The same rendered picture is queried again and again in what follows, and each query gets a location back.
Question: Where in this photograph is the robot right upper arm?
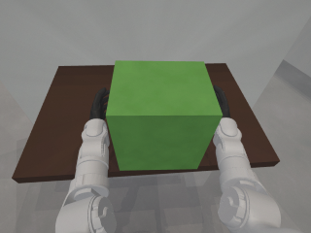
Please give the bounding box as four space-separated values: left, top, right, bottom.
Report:
218 185 304 233

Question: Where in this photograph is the table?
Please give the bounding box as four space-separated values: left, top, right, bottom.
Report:
12 63 280 183

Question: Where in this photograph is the robot left upper arm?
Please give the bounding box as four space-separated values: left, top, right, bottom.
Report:
55 195 117 233

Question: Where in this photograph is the left robot hand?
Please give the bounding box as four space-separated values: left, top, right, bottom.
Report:
89 87 110 120

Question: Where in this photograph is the right robot hand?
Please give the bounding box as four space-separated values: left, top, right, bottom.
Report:
213 85 231 118

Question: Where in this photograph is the right robot forearm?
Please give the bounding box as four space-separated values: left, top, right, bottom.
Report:
213 117 281 224

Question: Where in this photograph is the left robot forearm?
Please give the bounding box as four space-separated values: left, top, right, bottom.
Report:
55 118 110 233

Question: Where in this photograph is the carton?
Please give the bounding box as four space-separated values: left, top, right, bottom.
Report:
106 60 223 171

